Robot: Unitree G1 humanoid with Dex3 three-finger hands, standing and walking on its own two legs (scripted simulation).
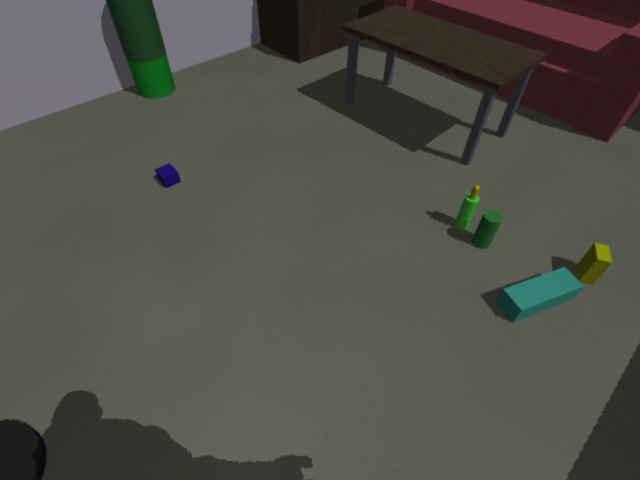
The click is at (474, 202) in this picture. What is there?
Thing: necked bottle
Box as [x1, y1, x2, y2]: [455, 185, 479, 229]
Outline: 478,185 474,185 471,192 466,194 455,221 455,225 460,229 464,229 467,227 479,199 476,195 479,188
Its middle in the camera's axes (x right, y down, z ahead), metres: +0.64 -0.16 +1.68
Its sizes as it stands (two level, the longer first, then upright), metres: 0.059 0.059 0.231
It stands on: the floor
